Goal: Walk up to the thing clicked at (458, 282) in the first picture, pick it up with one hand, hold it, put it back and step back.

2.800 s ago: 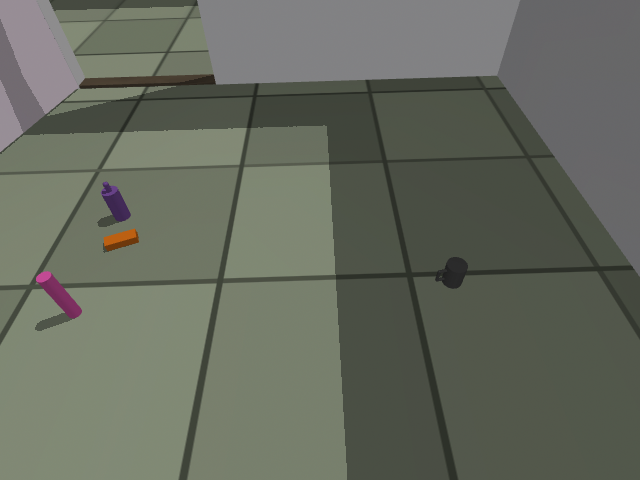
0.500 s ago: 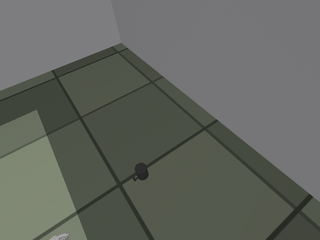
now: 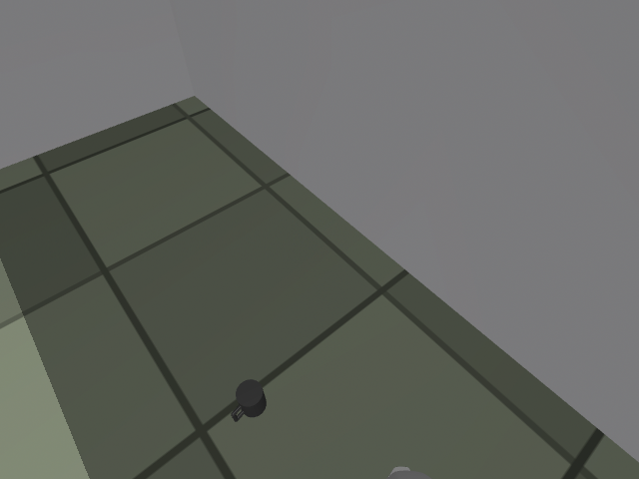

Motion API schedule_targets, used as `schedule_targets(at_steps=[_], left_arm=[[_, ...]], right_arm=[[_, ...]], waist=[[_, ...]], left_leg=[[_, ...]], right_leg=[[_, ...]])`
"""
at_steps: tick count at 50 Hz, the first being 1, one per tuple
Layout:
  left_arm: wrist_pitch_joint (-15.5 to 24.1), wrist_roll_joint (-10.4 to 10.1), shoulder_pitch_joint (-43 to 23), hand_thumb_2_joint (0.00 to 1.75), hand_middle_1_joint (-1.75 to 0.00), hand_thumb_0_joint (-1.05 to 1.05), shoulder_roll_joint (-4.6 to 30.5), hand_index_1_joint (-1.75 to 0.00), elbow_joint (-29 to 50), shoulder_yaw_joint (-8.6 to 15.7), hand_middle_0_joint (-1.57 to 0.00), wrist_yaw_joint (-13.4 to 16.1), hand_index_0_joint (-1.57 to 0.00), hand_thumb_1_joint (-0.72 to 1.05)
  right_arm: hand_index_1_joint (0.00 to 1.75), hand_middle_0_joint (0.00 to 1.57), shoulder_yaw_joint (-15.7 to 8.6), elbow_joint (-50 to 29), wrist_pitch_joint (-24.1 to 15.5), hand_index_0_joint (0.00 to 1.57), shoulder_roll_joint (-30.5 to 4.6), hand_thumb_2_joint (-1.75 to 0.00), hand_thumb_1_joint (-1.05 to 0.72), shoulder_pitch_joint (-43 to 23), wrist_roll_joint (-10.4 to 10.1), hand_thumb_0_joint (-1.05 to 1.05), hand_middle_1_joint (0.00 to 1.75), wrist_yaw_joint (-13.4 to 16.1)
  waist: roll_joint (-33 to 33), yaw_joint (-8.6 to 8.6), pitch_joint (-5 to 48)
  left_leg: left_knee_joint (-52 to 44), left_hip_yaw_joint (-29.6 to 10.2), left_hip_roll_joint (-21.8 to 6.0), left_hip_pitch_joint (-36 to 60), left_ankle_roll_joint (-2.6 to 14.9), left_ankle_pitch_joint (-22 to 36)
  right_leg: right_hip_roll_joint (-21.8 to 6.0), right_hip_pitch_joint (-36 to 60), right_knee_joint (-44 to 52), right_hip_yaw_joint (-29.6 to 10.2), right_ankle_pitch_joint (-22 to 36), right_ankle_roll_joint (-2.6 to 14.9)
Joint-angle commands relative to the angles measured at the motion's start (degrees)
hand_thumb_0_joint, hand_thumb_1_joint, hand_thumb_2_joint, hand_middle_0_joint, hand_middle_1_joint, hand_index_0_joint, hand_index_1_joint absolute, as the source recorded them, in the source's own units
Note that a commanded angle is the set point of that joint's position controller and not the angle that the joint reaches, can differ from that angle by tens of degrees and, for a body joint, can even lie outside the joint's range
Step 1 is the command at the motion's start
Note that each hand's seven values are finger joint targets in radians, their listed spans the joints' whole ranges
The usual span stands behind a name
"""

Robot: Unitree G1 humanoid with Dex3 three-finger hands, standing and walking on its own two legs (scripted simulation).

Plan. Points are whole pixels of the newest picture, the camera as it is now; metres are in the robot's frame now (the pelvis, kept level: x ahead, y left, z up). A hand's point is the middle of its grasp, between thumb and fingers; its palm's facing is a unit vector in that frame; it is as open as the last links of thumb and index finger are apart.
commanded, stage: walk up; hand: left
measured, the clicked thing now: (247, 403) +0.47 +0.23 -0.72
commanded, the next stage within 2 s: stand in 1.68 s
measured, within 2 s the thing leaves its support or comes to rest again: neither
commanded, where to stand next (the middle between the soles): +0.13 +0.02 m, yaw +1 degrees
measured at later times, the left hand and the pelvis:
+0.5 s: hand out of the picture +0.14 +0.28 -0.16, palm faces +0.00 -0.92 -0.39, open 7.4 cm; pelvis +0.07 +0.01 -0.02, yaw +1 degrees
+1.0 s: hand out of the picture +0.17 +0.27 -0.14, palm faces +0.00 -0.93 -0.36, open 7.4 cm; pelvis +0.09 +0.01 +0.01, yaw +0 degrees
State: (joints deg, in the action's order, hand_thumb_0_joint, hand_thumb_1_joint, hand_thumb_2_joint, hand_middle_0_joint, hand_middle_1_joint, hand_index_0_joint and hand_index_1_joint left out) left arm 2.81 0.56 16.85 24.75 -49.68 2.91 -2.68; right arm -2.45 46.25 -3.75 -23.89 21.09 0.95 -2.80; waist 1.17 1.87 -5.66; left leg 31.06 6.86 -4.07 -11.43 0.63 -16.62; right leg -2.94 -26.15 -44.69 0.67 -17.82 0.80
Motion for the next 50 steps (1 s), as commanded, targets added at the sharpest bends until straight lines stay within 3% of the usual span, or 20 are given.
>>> schedule_targets(at_steps=[1,2,3,4,5,7,11,14,16,17,18,19,20,22,24,25,26,29,35,50], left_arm=[[2.0,-0.1,5.4,0.9,-0.3,0.0,7.1,-0.3,1.8,2.6,-0.2,2.1,-0.2,0.9],[2.3,0.1,7.0,0.9,-0.3,0.0,8.8,-0.3,0.8,3.2,-0.2,2.7,-0.2,0.9],[2.7,0.4,7.5,0.9,-0.3,0.0,12.3,-0.3,0.9,4.1,-0.2,3.2,-0.2,0.9],[3.1,0.4,8.1,0.9,-0.3,0.0,17.3,-0.3,2.7,5.1,-0.2,3.3,-0.2,0.9],[2.8,-0.4,6.0,0.9,-0.3,0.0,19.0,-0.3,3.3,5.0,-0.2,3.4,-0.2,0.9],[2.4,-0.5,3.5,0.9,-0.3,0.0,17.7,-0.3,3.8,4.6,-0.2,3.9,-0.2,0.9],[2.1,0.5,-1.7,0.9,-0.3,0.0,14.6,-0.3,4.4,3.3,-0.2,4.0,-0.2,0.9],[1.6,0.7,-4.6,0.9,-0.3,0.0,13.7,-0.3,4.0,2.9,-0.2,3.9,-0.2,0.9],[0.8,0.1,-7.1,0.9,-0.3,0.0,12.7,-0.3,3.9,2.2,-0.2,3.7,-0.2,0.9],[0.4,-0.3,-6.8,0.9,-0.3,0.0,10.8,-0.3,3.5,1.5,-0.2,3.7,-0.2,0.9],[0.0,-0.6,-6.4,0.9,-0.3,0.0,8.5,-0.3,3.5,0.6,-0.2,3.6,-0.2,0.9],[-0.3,-1.4,-5.4,0.9,-0.3,0.0,7.3,-0.3,2.4,0.3,-0.2,3.8,-0.2,0.9],[-0.6,-0.9,-4.8,0.9,-0.3,0.0,10.1,-0.3,-0.3,1.4,-0.2,4.2,-0.2,0.9],[0.0,-0.6,-3.1,0.9,-0.3,0.0,9.0,-0.3,-2.7,1.0,-0.2,3.8,-0.2,0.9],[0.6,-0.3,-5.8,0.9,-0.3,0.0,11.6,-0.3,-3.5,1.2,-0.2,3.7,-0.2,0.9],[0.6,-0.2,-8.3,0.9,-0.3,0.0,12.4,-0.3,-3.8,1.0,-0.2,3.7,-0.2,0.9],[0.4,-0.3,-9.6,0.9,-0.3,0.0,12.0,-0.3,-4.0,0.6,-0.2,3.6,-0.2,0.9],[0.1,-0.9,-8.5,0.9,-0.3,0.0,9.3,-0.3,-6.7,-0.5,-0.2,3.5,-0.2,0.9],[0.5,-1.2,-11.3,0.9,-0.3,0.0,9.5,-0.3,-9.4,-0.8,-0.2,3.7,-0.2,0.9],[-0.2,-0.5,-16.0,0.9,-0.3,0.0,7.9,-0.3,-13.7,-1.1,-0.2,3.4,-0.2,0.9]], right_arm=[[0.3,0.2,-3.3,-4.6,0.4,0.2,-12.8,-0.9,-0.9,-4.2,-0.9,0.0,0.3,1.5],[0.3,0.2,-2.4,-4.7,0.9,0.2,-10.5,-0.9,-0.9,-4.7,-1.2,0.0,0.3,1.7],[0.3,0.2,-1.3,-4.4,1.1,0.2,-7.3,-0.9,-0.9,-2.1,-1.6,0.0,0.3,1.9],[0.3,0.2,-0.5,-5.3,1.6,0.2,-5.4,-0.9,-0.9,1.1,-1.4,0.0,0.3,1.7],[0.3,0.2,-2.3,-3.9,2.7,0.2,-10.4,-0.9,-0.9,-0.2,-0.9,0.0,0.3,2.4],[0.3,0.2,-3.3,-2.5,3.0,0.2,-12.6,-0.9,-0.9,-2.4,-0.8,0.0,0.3,2.8],[0.3,0.2,-3.3,1.6,3.1,0.2,-11.0,-0.9,-0.9,0.9,-0.3,0.0,0.3,2.1],[0.3,0.2,-3.0,3.3,3.1,0.2,-9.3,-0.9,-0.9,-0.3,-0.5,0.0,0.3,1.8],[0.3,0.2,-3.2,4.7,2.5,0.2,-9.2,-0.9,-0.9,0.5,-0.3,0.0,0.3,2.1],[0.3,0.2,-3.4,5.0,2.1,0.2,-10.0,-0.9,-0.9,-0.2,-0.1,0.0,0.3,2.4],[0.3,0.2,-3.8,4.6,1.7,0.2,-12.4,-0.9,-0.9,-1.7,0.6,0.0,0.3,2.7],[0.3,0.2,-3.8,2.9,1.4,0.2,-15.9,-0.9,-0.9,-7.9,-0.1,0.0,0.3,2.6],[0.3,0.2,-3.6,2.9,1.6,0.2,-16.2,-0.9,-0.9,-11.8,-0.6,0.0,0.3,2.3],[0.3,0.2,-1.8,3.5,2.0,0.2,-12.4,-0.9,-0.9,-14.7,-0.6,0.0,0.3,2.3],[0.3,0.2,-1.1,5.0,2.3,0.2,-10.5,-0.9,-0.9,-13.7,-1.0,0.0,0.3,2.1],[0.3,0.2,-1.1,6.4,2.4,0.2,-10.4,-0.9,-0.9,-12.0,-1.0,0.0,0.3,2.1],[0.3,0.2,-1.3,7.5,2.5,0.2,-11.1,-0.9,-0.9,-11.4,-0.8,0.0,0.3,2.1],[0.3,0.2,-0.9,8.3,2.2,0.2,-11.4,-0.9,-0.9,-15.8,-1.0,0.0,0.3,2.1],[0.3,0.2,-0.7,11.4,2.2,0.2,-10.2,-0.9,-0.9,-16.7,-1.4,0.0,0.3,2.6],[0.3,0.2,-0.5,16.1,3.1,0.2,-9.1,-0.9,-0.9,-22.0,-1.1,0.0,0.3,2.2]], waist=[[-8.4,-4.02,5.8],[-4.3,-5.06,7.5],[5.2,-5.65,9.3],[12.8,-4.3,10.5],[6.8,-4.66,8.2],[4.7,-4.41,3.5],[7.9,-1.98,4.6],[10.6,-1.86,5.7],[7.7,0.26,7.5],[4.3,0.18,7.2],[-1.3,-0.07,7.4],[-10.2,-2.58,5.8],[-9.6,-3.27,3.6],[-5.4,-5.26,4.4],[-5.0,-3.15,4.1],[-4.5,-1.66,4.3],[-5.1,-0.95,4.1],[-7.2,-3.41,5.3],[-3.3,-1.85,9.5],[-1.2,-2.04,7.2]], left_leg=[[1.7,-5.7,-8.9,-5.9,9.25,22.6],[7.4,-4.5,-6.6,-8.3,7.05,17.2],[16.9,-2.2,-2.9,-12.4,4.37,6.2],[26.9,-2.6,2.4,-20.1,1.9,-14.2],[31.9,-7.8,1.9,-20.3,1.58,-19.4],[34.2,-11.2,-0.4,-23.9,1.52,-17.1],[24.4,-8.0,-1.0,-15.2,0.81,-9.9],[13.9,-5.4,0.4,-7.2,0.48,-7.1],[4.9,-3.5,2.5,-0.1,0.91,0.6],[1.5,-5.0,2.3,1.2,1.31,1.8],[-3.8,-14.3,-3.8,1.2,3.14,1.2],[-10.4,-28.3,-13.2,-7.4,8.03,-5.7],[-11.1,-29.4,-15.5,-15.0,11.62,-9.5],[-4.6,-17.7,-7.6,-14.1,6.28,-4.0],[-0.5,-12.8,-2.3,-11.5,2.16,-2.7],[-1.4,-12.5,-2.0,-8.9,1.93,-4.8],[-4.0,-13.3,-2.5,-6.1,2.37,-7.5],[-7.9,-16.4,-6.0,-6.5,3.75,-2.5],[-5.5,-11.0,-3.7,1.6,2.07,12.6],[-13.7,-9.8,-3.7,5.1,0.9,8.0]], right_leg=[[3.8,14.2,11.8,4.4,12.1,0.24],[4.0,19.2,13.9,3.0,14.1,0.6],[-1.5,23.2,17.7,-5.6,13.3,2.05],[-16.4,25.5,23.9,-28.9,8.6,8.22],[-20.8,20.5,25.5,-34.2,3.6,15.06],[-18.7,16.5,24.8,-30.1,3.4,16.47],[-11.5,8.4,21.1,-15.2,8.7,12.13],[-9.8,3.3,18.6,-11.3,8.9,10.9],[-8.6,0.1,12.5,-9.1,6.8,8.82],[-7.1,-1.5,9.9,-8.1,4.9,6.87],[-4.6,-3.8,5.1,-6.5,3.2,4.33],[2.3,-0.8,0.7,-0.8,-7.0,1.15],[1.6,6.9,-2.4,-1.2,-11.8,1.06],[0.6,11.4,8.9,-2.6,-3.0,1.52],[-3.5,9.5,15.9,-10.4,0.9,3.05],[-4.7,7.2,16.6,-11.8,-1.3,3.67],[-4.0,4.7,15.7,-9.9,-1.0,3.19],[0.0,10.7,14.2,-3.9,3.0,1.17],[-3.3,14.1,17.8,-5.7,17.9,1.13],[-4.1,16.6,27.3,-6.0,12.5,0.03]])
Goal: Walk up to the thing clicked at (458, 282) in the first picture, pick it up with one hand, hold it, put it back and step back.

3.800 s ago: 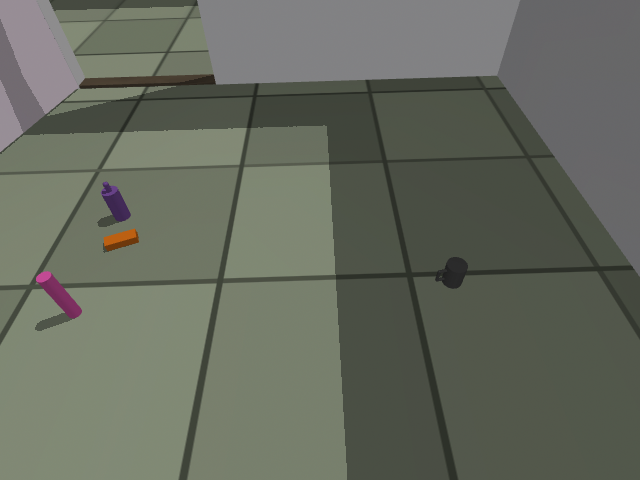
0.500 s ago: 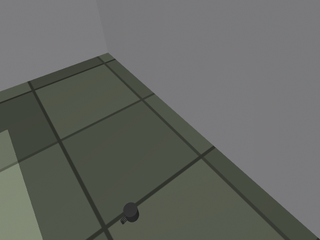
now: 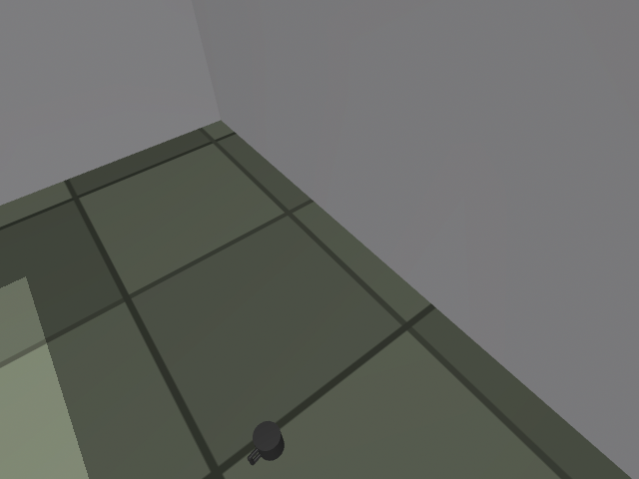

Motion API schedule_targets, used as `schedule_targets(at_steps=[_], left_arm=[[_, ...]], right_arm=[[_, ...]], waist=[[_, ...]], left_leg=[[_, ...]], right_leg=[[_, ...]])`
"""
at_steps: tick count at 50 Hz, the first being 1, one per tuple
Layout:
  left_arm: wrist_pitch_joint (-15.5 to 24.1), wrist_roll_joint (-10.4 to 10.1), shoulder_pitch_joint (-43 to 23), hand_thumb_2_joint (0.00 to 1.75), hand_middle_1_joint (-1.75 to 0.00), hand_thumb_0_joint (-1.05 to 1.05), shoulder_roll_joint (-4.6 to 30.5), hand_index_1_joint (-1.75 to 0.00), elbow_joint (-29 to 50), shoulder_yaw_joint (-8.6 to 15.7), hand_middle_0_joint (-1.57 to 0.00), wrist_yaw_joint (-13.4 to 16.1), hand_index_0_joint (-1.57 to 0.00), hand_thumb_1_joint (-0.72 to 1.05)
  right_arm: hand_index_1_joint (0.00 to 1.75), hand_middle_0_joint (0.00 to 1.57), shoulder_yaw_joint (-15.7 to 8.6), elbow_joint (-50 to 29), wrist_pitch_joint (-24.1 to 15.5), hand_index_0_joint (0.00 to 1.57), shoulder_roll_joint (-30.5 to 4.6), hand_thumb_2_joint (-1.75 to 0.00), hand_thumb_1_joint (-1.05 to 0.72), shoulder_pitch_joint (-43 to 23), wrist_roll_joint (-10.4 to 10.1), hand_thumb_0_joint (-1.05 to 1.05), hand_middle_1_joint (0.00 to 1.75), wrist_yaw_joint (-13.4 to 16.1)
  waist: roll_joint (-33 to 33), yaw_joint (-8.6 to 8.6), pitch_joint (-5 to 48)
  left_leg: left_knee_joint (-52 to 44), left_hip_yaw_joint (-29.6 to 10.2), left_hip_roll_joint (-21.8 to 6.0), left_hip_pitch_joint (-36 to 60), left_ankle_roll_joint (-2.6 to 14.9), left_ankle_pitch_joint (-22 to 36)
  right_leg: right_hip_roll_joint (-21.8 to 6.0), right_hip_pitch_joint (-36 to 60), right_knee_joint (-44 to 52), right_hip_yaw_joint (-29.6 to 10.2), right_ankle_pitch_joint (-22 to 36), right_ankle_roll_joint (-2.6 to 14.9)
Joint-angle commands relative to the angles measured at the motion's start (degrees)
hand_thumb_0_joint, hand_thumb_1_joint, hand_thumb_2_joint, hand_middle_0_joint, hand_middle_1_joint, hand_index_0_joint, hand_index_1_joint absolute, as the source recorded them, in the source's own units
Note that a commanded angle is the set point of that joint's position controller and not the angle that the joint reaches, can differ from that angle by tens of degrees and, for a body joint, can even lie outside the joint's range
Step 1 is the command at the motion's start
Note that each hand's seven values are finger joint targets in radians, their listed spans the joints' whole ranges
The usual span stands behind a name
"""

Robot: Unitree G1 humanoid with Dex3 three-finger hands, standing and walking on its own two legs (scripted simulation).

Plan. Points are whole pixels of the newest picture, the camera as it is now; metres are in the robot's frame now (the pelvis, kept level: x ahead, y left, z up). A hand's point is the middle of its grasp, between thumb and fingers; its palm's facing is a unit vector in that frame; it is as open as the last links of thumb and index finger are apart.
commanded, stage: walk up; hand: left
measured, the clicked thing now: (264, 445) +0.38 +0.22 -0.73
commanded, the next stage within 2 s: stand in 0.68 s
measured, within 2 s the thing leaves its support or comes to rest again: neither
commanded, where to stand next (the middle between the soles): +0.04 +0.01 m, yaw +1 degrees
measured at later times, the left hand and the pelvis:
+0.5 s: hand out of the picture +0.10 +0.25 -0.15, palm faces -0.03 -0.94 -0.35, open 7.4 cm; pelvis +0.01 +0.00 +0.00, yaw +0 degrees
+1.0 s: hand out of the picture +0.10 +0.25 -0.15, palm faces -0.02 -0.94 -0.35, open 7.4 cm; pelvis +0.02 -0.01 +0.01, yaw +1 degrees
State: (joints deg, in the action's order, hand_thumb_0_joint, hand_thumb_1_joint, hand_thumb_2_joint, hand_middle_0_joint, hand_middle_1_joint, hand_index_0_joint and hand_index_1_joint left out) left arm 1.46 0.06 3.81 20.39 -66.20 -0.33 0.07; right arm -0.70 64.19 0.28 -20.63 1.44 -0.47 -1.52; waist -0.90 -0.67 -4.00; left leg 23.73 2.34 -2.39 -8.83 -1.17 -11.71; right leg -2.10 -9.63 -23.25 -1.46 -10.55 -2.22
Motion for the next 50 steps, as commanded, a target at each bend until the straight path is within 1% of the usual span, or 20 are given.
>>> schedule_targets(at_steps=[1,2,6,7,10,13,14,20,25,27,28,33,34,36,37,42,44,46,48,50], left_arm=[[1.1,0.0,-2.8,0.9,-0.3,0.0,12.3,-0.3,2.6,2.2,-0.2,0.6,-0.2,0.9],[1.0,0.3,-3.2,0.9,-0.3,0.0,12.4,-0.3,2.6,2.3,-0.2,0.6,-0.2,0.9],[1.0,0.4,-3.2,0.9,-0.3,0.0,12.4,-0.3,2.7,2.6,-0.2,0.4,-0.2,0.9],[1.0,0.3,-3.2,0.9,-0.3,0.0,12.2,-0.3,2.5,2.6,-0.2,0.4,-0.2,0.9],[0.9,0.5,-3.3,0.9,-0.3,0.0,12.3,-0.3,2.7,2.8,-0.2,0.5,-0.2,0.9],[0.8,0.5,-4.2,0.9,-0.3,0.0,12.1,-0.3,2.8,2.9,-0.2,0.5,-0.2,0.9],[0.8,0.4,-3.8,0.9,-0.3,0.0,12.0,-0.3,3.0,2.9,-0.2,0.5,-0.2,0.9],[0.7,0.5,-3.5,0.9,-0.3,0.0,12.0,-0.3,3.0,3.1,-0.2,0.5,-0.2,0.9],[0.6,0.6,-3.5,0.9,-0.3,0.0,12.0,-0.3,3.5,3.2,-0.2,0.6,-0.2,0.9],[0.6,0.6,-3.4,0.9,-0.3,0.0,11.8,-0.3,3.4,3.2,-0.2,0.5,-0.2,0.9],[0.6,0.4,-3.3,0.9,-0.3,0.0,11.6,-0.3,3.3,3.1,-0.2,0.6,-0.2,0.9],[0.5,0.5,-3.4,0.9,-0.3,0.0,11.8,-0.3,3.5,3.1,-0.2,0.6,-0.2,0.9],[0.3,0.2,-2.6,0.9,-0.3,0.0,12.0,-0.3,3.4,3.0,-0.2,0.5,-0.2,0.9],[0.3,0.3,-2.5,0.9,-0.3,0.0,11.9,-0.3,3.5,3.0,-0.2,0.5,-0.2,0.9],[0.3,0.2,-2.5,0.9,-0.3,0.0,11.9,-0.3,3.5,2.9,-0.2,0.4,-0.2,0.9],[0.4,0.4,-2.2,0.9,-0.3,0.0,12.1,-0.3,4.0,2.8,-0.2,0.3,-0.2,0.9],[0.4,0.4,-1.7,0.9,-0.3,0.0,11.8,-0.3,3.9,2.7,-0.2,0.3,-0.2,0.9],[0.4,0.4,-1.8,0.9,-0.3,0.0,12.1,-0.3,4.2,2.8,-0.2,0.4,-0.2,0.9],[0.3,0.4,-1.9,0.9,-0.3,0.0,12.1,-0.3,4.3,2.7,-0.2,0.3,-0.2,0.9],[0.3,0.4,-1.9,0.9,-0.3,0.0,12.2,-0.3,4.4,2.8,-0.2,0.2,-0.2,0.9]], right_arm=[[0.3,0.2,-2.1,-1.7,-0.9,0.2,-11.9,-0.9,-0.9,-2.5,0.4,0.0,0.3,0.9],[0.3,0.2,-2.3,-1.7,-0.9,0.2,-12.2,-0.9,-0.9,-2.6,0.5,0.0,0.3,0.9],[0.3,0.2,-2.2,-1.4,-1.2,0.2,-12.2,-0.9,-0.9,-1.6,0.4,0.0,0.3,0.9],[0.3,0.2,-2.1,-1.3,-1.2,0.2,-11.7,-0.9,-0.9,-1.8,0.5,0.0,0.3,0.9],[0.3,0.2,-2.2,-1.4,-1.1,0.2,-12.0,-0.9,-0.9,-1.7,0.5,0.0,0.3,0.9],[0.3,0.2,-2.3,-1.0,-1.1,0.2,-12.0,-0.9,-0.9,-0.2,0.6,0.0,0.3,0.9],[0.3,0.2,-2.2,-1.1,-1.1,0.2,-12.0,-0.9,-0.9,-0.2,0.6,0.0,0.3,0.9],[0.3,0.2,-2.4,-1.1,-1.1,0.2,-11.9,-0.9,-0.9,0.8,0.5,0.0,0.3,1.0],[0.3,0.2,-2.5,-1.0,-1.0,0.2,-12.1,-0.9,-0.9,1.4,0.6,0.0,0.3,1.1],[0.3,0.2,-2.5,-1.2,-1.0,0.2,-12.1,-0.9,-0.9,1.2,0.6,0.0,0.3,1.1],[0.3,0.2,-2.3,-1.1,-1.0,0.2,-11.5,-0.9,-0.9,1.6,0.4,0.0,0.3,1.1],[0.3,0.2,-2.5,-1.5,-0.9,0.2,-12.0,-0.9,-0.9,1.2,0.6,0.0,0.3,1.2],[0.3,0.2,-2.1,-1.7,-1.3,0.2,-11.4,-0.9,-0.9,1.4,1.2,0.0,0.3,1.4],[0.3,0.2,-2.4,-1.9,-1.5,0.2,-12.1,-0.9,-0.9,0.7,1.2,0.0,0.3,1.5],[0.3,0.2,-2.2,-1.8,-1.7,0.2,-11.8,-0.9,-0.9,1.0,1.2,0.0,0.3,1.5],[0.3,0.2,-2.2,-2.0,-1.6,0.2,-11.8,-0.9,-0.9,0.7,1.1,0.0,0.3,1.5],[0.3,0.2,-2.2,-2.0,-1.8,0.2,-11.8,-0.9,-0.9,0.7,1.0,0.0,0.3,1.5],[0.3,0.2,-2.2,-2.1,-1.8,0.2,-11.8,-0.9,-0.9,1.0,1.0,0.0,0.3,1.6],[0.3,0.2,-2.1,-2.1,-1.9,0.2,-11.6,-0.9,-0.9,0.7,1.0,0.0,0.3,1.6],[0.3,0.2,-2.0,-2.2,-1.9,0.2,-11.4,-0.9,-0.9,0.8,1.1,0.0,0.3,1.6]], waist=[[1.0,0.25,4.9],[1.0,0.49,4.9],[1.0,0.47,6.8],[0.9,0.31,6.1],[1.3,0.49,5.7],[1.2,1.05,5.6],[0.6,0.76,5.3],[1.3,1.09,6.2],[1.3,1.28,6.7],[1.1,1.12,6.1],[1.3,1.09,6.0],[0.8,1.24,5.6],[2.1,1.28,6.2],[1.4,1.15,6.2],[1.1,1.23,6.3],[0.7,1.3,6.0],[0.1,1.31,6.7],[0.4,1.39,6.7],[0.1,1.36,5.9],[0.1,1.28,6.4]], left_leg=[[-6.8,-5.3,-5.2,2.1,2.55,2.3],[-7.2,-5.2,-5.2,1.9,2.53,1.2],[-7.6,-5.1,-5.2,2.6,2.46,2.9],[-7.6,-5.0,-5.1,2.4,2.27,3.2],[-7.4,-4.9,-5.2,2.8,2.34,2.8],[-7.8,-5.1,-4.9,1.9,2.2,1.5],[-8.1,-5.2,-4.9,1.7,2.22,1.1],[-6.9,-5.0,-4.9,2.9,2.28,3.8],[-6.8,-4.7,-5.1,3.3,2.44,4.2],[-7.1,-4.8,-5.2,2.8,2.45,4.5],[-6.8,-4.9,-5.2,3.2,2.35,6.1],[-6.9,-4.8,-5.1,3.0,2.31,6.4],[-8.2,-5.3,-6.1,3.0,1.78,6.9],[-8.0,-5.4,-6.1,3.9,1.73,8.1],[-8.0,-5.2,-6.1,4.3,1.46,9.5],[-8.1,-4.9,-5.9,3.7,1.49,7.3],[-8.1,-5.0,-6.2,4.7,1.5,9.5],[-8.0,-4.6,-5.9,4.4,1.41,9.9],[-8.4,-4.7,-5.8,4.2,1.16,8.6],[-8.4,-4.6,-6.0,3.9,1.29,8.5]], right_leg=[[-4.9,-0.3,6.3,-4.1,4.3,2.88],[-4.8,-0.1,6.7,-3.8,3.6,2.85],[-5.0,2.2,6.5,-3.6,5.8,2.79],[-4.9,1.5,6.5,-3.6,5.5,2.6],[-4.9,0.8,7.2,-3.5,4.4,2.66],[-4.8,1.3,7.1,-3.6,3.3,2.83],[-4.7,1.3,7.0,-3.6,3.3,2.65],[-4.6,1.3,6.8,-3.5,4.5,2.78],[-4.9,1.6,6.5,-3.6,6.0,2.95],[-4.7,1.9,6.3,-3.1,6.5,2.72],[-4.7,1.8,6.2,-3.2,7.1,2.71],[-4.6,1.8,6.1,-3.0,8.2,2.65],[-5.1,2.4,6.1,-3.0,7.5,2.67],[-5.1,2.1,6.4,-2.9,7.3,2.58],[-5.1,2.3,6.1,-2.9,7.9,2.68],[-5.5,2.6,7.1,-3.1,7.3,2.61],[-5.5,2.8,6.9,-2.9,9.3,2.65],[-5.6,3.1,6.9,-3.0,10.4,2.75],[-5.5,2.4,7.1,-2.9,8.7,2.84],[-5.7,3.0,6.8,-3.0,8.8,2.94]])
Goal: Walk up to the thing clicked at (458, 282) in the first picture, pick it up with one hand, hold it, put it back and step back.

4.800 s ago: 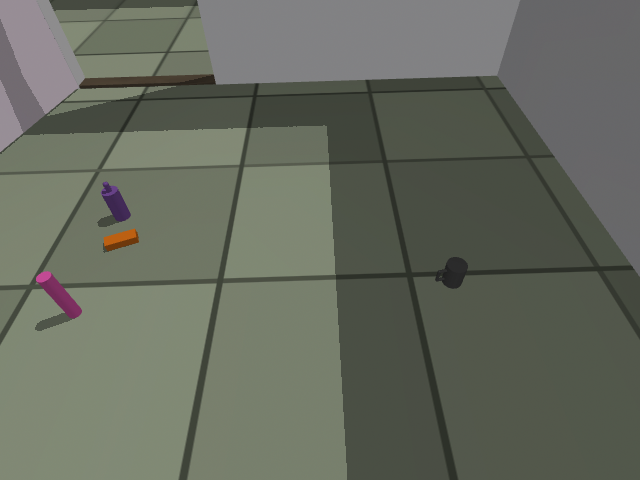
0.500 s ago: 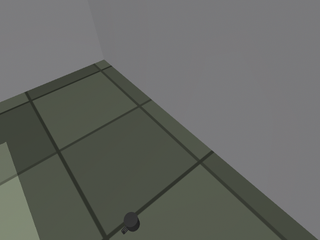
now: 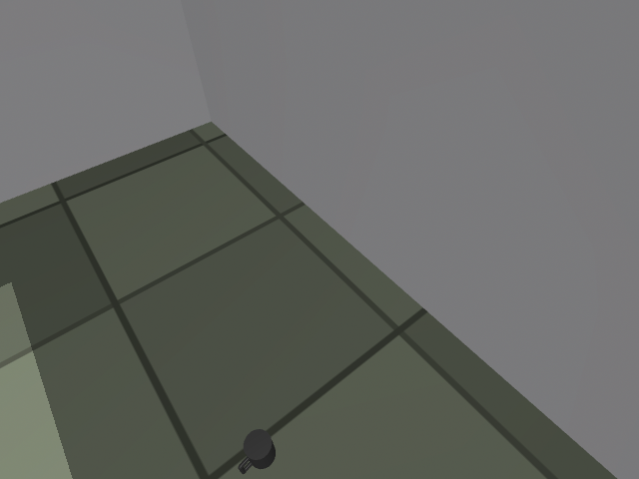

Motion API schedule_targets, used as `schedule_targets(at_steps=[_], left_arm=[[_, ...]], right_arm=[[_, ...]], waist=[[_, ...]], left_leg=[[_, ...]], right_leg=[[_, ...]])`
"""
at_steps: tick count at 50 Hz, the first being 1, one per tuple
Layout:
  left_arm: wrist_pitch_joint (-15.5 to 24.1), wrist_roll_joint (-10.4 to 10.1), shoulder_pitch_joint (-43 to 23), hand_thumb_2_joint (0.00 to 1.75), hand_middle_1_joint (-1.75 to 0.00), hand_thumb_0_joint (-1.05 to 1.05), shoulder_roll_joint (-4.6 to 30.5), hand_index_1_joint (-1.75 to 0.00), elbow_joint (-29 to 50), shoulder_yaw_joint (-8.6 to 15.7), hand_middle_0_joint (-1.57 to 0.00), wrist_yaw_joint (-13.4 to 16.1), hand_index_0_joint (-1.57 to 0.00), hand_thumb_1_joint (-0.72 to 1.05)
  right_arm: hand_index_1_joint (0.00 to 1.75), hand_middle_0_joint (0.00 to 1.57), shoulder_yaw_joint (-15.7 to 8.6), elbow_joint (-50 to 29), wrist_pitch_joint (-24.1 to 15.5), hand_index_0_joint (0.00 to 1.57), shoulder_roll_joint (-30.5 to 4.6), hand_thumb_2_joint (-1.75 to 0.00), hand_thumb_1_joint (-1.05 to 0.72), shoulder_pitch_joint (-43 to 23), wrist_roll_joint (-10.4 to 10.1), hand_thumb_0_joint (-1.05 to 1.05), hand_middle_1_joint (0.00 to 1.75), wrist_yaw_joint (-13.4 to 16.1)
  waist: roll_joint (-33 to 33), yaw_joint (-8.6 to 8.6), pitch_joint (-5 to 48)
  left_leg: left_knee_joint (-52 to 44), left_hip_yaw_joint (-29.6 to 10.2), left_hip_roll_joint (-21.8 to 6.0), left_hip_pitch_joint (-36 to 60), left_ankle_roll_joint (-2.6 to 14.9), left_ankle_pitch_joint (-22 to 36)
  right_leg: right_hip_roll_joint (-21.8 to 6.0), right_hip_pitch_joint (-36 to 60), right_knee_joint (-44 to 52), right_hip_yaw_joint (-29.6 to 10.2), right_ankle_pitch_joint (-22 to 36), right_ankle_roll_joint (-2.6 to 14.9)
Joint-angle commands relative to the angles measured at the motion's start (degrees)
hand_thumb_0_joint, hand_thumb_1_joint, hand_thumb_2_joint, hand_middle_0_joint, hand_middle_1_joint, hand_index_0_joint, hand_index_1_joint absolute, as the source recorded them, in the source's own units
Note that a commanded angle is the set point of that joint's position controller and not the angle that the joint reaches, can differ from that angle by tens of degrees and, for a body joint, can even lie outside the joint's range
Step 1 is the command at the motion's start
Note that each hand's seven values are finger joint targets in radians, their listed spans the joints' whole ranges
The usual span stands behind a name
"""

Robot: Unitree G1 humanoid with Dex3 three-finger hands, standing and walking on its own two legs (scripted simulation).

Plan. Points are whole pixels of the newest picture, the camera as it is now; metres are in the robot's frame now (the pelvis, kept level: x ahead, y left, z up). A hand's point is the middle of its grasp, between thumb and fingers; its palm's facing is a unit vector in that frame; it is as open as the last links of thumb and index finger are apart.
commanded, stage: stand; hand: left
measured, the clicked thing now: (255, 454) +0.36 +0.23 -0.73
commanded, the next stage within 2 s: none
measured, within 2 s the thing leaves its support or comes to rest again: neither
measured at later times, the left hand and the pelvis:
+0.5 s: hand out of the picture +0.08 +0.25 -0.15, palm faces -0.02 -0.94 -0.35, open 7.4 cm; pelvis +0.01 -0.01 +0.00, yaw +0 degrees
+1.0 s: hand out of the picture +0.08 +0.25 -0.16, palm faces -0.02 -0.94 -0.35, open 7.4 cm; pelvis +0.01 -0.01 +0.00, yaw +0 degrees
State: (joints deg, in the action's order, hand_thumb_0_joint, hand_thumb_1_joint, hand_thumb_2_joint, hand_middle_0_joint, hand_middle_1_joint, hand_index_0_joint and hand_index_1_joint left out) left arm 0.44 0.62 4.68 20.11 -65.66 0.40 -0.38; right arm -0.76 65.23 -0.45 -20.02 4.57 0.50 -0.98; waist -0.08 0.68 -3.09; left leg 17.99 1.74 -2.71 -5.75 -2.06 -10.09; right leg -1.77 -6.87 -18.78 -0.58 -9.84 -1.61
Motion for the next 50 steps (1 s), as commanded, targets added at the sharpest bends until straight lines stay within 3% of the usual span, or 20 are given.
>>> schedule_targets(at_steps=[1,5,15,22,29,37,41,50], left_arm=[[1.2,-0.2,-2.5,0.9,-0.3,0.0,12.3,-0.3,3.8,2.0,-0.2,0.7,-0.2,0.9],[1.4,-0.1,-1.7,0.9,-0.3,0.0,12.6,-0.3,3.9,2.0,-0.2,0.7,-0.2,0.9],[1.4,-0.2,-1.2,0.9,-0.3,0.0,12.6,-0.3,4.0,1.9,-0.2,0.8,-0.2,0.9],[1.3,-0.3,-1.2,0.9,-0.3,0.0,12.7,-0.3,4.2,2.0,-0.2,0.8,-0.2,0.9],[1.5,-0.1,-1.5,0.9,-0.3,0.0,12.7,-0.3,4.4,1.9,-0.2,0.9,-0.2,0.9],[1.2,-0.3,-1.2,0.9,-0.3,0.0,12.8,-0.3,4.4,2.0,-0.2,0.7,-0.2,0.9],[1.3,-0.1,-1.1,0.9,-0.3,0.0,12.8,-0.3,4.6,2.0,-0.2,0.7,-0.2,0.9],[1.3,-0.2,-1.2,0.9,-0.3,0.0,12.8,-0.3,4.6,1.9,-0.2,0.8,-0.2,0.9]], right_arm=[[0.3,0.2,-2.0,-3.3,-1.1,0.2,-12.3,-0.9,-0.9,-2.5,0.1,0.0,0.3,1.1],[0.3,0.2,-2.1,-3.3,-1.1,0.2,-12.3,-0.9,-0.9,-2.2,0.0,0.0,0.3,1.0],[0.3,0.2,-1.9,-3.2,-0.8,0.2,-12.1,-0.9,-0.9,-2.4,0.0,0.0,0.3,0.9],[0.3,0.2,-1.9,-3.3,-1.0,0.2,-12.1,-0.9,-0.9,-1.7,0.1,0.0,0.3,1.1],[0.3,0.2,-1.8,-3.4,-0.8,0.2,-12.3,-0.9,-0.9,-1.0,0.1,0.0,0.3,1.1],[0.3,0.2,-1.7,-3.4,-0.9,0.2,-12.2,-0.9,-0.9,-0.7,0.2,0.0,0.3,1.1],[0.3,0.2,-1.8,-3.6,-1.0,0.2,-12.4,-0.9,-0.9,-0.8,0.1,0.0,0.3,1.1],[0.3,0.2,-1.7,-3.5,-0.9,0.2,-12.2,-0.9,-0.9,-0.1,0.1,0.0,0.3,1.2]], waist=[[-1.0,-0.21,4.9],[0.4,-0.25,5.8],[0.3,-0.34,4.5],[-0.4,-0.51,5.1],[0.7,-0.23,5.3],[-0.6,-0.5,3.9],[0.1,-0.49,5.3],[0.2,-0.25,4.4]], left_leg=[[-2.8,-4.1,-5.5,0.5,2.22,5.9],[-2.2,-4.2,-5.8,2.3,2.23,8.9],[-2.2,-4.0,-5.3,0.9,2.21,5.8],[-2.1,-4.1,-5.7,1.2,2.12,9.0],[-1.7,-4.0,-5.6,1.2,2.47,7.7],[-2.9,-4.0,-5.3,-0.3,2.14,5.0],[-2.4,-4.2,-5.8,1.5,2.41,7.8],[-2.4,-3.9,-5.4,0.8,2.47,6.8]], right_leg=[[-5.9,0.0,2.7,-3.8,7.2,2.29],[-5.8,-0.2,2.4,-3.5,9.4,2.3],[-5.7,-0.2,3.3,-3.6,7.5,2.31],[-5.9,0.8,2.6,-3.6,9.8,2.6],[-6.2,1.1,3.0,-3.6,9.9,2.51],[-5.7,0.5,3.4,-3.4,5.3,2.65],[-5.9,0.5,2.7,-3.5,8.6,2.73],[-5.9,0.6,2.9,-3.5,7.9,2.66]])
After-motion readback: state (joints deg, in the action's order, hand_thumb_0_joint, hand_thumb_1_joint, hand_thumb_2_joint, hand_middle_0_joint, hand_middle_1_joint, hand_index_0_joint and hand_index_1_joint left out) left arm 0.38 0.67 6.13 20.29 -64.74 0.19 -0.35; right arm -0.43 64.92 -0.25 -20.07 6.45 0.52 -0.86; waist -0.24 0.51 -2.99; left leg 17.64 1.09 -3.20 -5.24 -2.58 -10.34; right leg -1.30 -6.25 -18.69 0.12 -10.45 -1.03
